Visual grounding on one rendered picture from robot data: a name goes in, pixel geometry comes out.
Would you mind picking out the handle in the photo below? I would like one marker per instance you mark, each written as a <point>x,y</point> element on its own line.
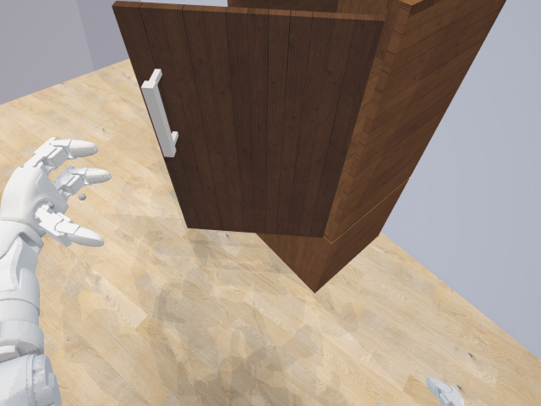
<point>158,116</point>

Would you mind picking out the robot left hand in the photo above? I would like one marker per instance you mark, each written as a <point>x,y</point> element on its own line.
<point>29,189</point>

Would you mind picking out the left robot forearm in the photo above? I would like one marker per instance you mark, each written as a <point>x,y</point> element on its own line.
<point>19,291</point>

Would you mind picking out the cupboard door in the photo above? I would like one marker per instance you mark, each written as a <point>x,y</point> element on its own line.
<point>264,101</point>

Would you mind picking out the robot left upper arm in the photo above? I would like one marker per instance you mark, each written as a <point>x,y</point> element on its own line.
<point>28,381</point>

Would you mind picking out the robot right hand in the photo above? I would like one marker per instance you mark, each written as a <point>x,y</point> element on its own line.
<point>447,396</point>

